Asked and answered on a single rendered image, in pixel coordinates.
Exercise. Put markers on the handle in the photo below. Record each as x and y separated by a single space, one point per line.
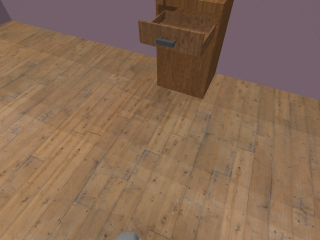
165 42

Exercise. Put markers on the drawer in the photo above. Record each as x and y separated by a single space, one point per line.
193 33

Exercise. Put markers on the cabinet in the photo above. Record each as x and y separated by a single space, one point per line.
188 74

